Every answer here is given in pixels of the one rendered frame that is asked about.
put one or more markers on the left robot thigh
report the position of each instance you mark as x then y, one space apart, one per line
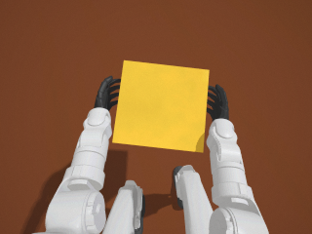
122 216

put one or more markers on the robot left forearm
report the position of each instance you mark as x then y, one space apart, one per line
86 170

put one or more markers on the carton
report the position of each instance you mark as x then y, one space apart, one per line
162 106

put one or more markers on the right robot hand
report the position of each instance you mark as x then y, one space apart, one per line
220 109

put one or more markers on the right robot thigh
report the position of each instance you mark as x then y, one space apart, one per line
196 205

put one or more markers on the right robot upper arm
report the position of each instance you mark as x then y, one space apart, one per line
226 220

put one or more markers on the left robot upper arm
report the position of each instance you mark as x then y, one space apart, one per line
76 212

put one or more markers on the robot thigh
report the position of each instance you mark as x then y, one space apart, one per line
196 205
122 216

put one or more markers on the left robot hand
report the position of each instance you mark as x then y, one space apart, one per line
104 96

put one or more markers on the robot right forearm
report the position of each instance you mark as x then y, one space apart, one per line
230 188

